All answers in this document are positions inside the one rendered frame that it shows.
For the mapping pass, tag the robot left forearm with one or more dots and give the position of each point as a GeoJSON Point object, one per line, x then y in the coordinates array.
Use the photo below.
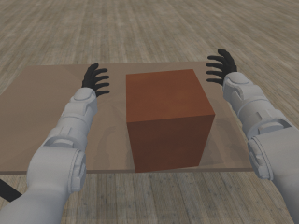
{"type": "Point", "coordinates": [73, 125]}

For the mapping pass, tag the robot left upper arm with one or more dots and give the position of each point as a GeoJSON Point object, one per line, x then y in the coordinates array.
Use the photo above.
{"type": "Point", "coordinates": [55, 173]}

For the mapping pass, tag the table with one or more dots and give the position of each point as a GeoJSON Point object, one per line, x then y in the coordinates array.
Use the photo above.
{"type": "Point", "coordinates": [33, 103]}

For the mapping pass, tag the robot right forearm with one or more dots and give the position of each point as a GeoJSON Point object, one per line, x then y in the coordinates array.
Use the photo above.
{"type": "Point", "coordinates": [254, 110]}

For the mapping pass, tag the robot left hand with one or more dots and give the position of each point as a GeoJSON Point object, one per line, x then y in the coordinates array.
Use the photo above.
{"type": "Point", "coordinates": [90, 79]}

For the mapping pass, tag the carton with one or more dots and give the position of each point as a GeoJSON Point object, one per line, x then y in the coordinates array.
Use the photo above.
{"type": "Point", "coordinates": [168, 118]}

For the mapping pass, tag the robot right upper arm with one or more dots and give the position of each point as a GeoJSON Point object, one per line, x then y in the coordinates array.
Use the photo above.
{"type": "Point", "coordinates": [275, 156]}

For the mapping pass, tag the robot right hand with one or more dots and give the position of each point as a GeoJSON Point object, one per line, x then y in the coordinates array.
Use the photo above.
{"type": "Point", "coordinates": [228, 66]}

